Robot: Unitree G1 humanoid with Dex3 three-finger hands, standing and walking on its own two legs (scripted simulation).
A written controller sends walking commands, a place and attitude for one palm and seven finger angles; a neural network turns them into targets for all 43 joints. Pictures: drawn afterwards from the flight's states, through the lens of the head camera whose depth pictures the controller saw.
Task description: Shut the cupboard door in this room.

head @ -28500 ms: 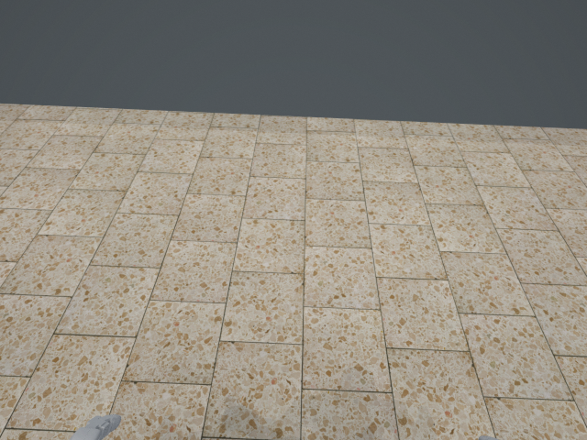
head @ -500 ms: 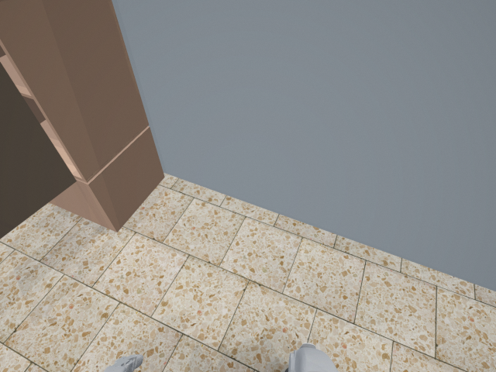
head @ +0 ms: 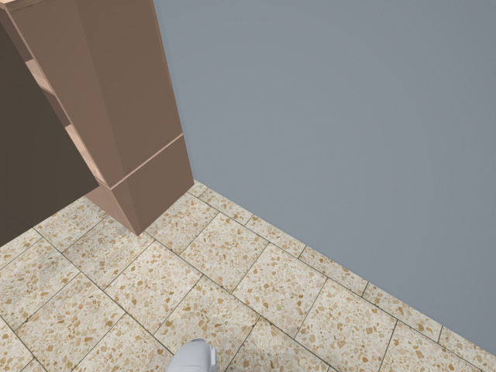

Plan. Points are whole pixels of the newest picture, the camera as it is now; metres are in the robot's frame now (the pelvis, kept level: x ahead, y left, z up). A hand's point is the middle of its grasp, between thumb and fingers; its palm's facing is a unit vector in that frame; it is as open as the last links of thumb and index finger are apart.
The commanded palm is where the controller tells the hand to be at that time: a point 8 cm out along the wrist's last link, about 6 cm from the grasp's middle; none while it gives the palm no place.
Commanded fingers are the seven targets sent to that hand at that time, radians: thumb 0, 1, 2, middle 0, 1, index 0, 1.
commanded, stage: turn to face it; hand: left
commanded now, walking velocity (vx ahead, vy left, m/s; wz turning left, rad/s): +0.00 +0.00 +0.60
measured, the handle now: out of the picture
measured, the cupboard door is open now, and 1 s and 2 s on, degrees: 83 83 83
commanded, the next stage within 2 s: take the last steps up to it in 1.22 s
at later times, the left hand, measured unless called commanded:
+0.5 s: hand out of the picture +0.11 +0.28 -0.16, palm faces +0.29 -0.92 -0.27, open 7.3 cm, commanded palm none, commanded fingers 0.00 0.90 0.90 -0.20 -0.30 -0.20 -0.30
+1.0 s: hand out of the picture -0.02 +0.18 -0.16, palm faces +0.55 -0.79 -0.26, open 7.3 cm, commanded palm none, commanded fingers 0.00 0.90 0.90 -0.20 -0.30 -0.20 -0.30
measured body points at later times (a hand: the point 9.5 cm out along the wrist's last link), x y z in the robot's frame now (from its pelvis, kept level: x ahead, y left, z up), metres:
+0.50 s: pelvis +0.05 +0.03 +0.00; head +0.08 +0.05 +0.45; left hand +0.10 +0.32 -0.14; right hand +0.19 -0.19 -0.14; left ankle +0.08 +0.13 -0.74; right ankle +0.09 -0.14 -0.68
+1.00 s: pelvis +0.04 -0.02 +0.00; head +0.09 -0.01 +0.44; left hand -0.04 +0.22 -0.14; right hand +0.25 -0.21 -0.16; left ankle -0.07 +0.10 -0.69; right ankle +0.10 -0.12 -0.74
